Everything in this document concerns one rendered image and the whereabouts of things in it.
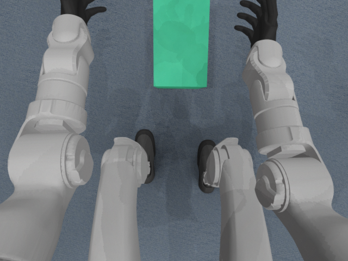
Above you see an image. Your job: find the right robot hand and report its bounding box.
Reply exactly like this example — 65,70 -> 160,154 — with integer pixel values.
234,0 -> 278,48

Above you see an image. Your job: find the robot right shin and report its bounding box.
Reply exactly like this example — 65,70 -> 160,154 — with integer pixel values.
203,138 -> 253,188

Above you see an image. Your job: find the right robot upper arm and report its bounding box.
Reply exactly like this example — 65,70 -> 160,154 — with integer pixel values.
255,157 -> 348,261

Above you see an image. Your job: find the left robot upper arm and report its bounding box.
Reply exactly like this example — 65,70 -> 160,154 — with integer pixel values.
0,132 -> 94,261

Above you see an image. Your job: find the robot right forearm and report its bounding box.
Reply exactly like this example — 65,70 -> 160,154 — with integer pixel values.
242,39 -> 334,194

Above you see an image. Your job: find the left robot foot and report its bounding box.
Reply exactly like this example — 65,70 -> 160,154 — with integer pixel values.
135,129 -> 156,184

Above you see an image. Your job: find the left robot hand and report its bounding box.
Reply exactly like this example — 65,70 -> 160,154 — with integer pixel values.
60,0 -> 107,25

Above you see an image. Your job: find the carton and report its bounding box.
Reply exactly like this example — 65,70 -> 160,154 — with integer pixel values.
153,0 -> 210,89

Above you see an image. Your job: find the robot left forearm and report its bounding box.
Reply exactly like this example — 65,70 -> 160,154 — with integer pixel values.
8,14 -> 94,181

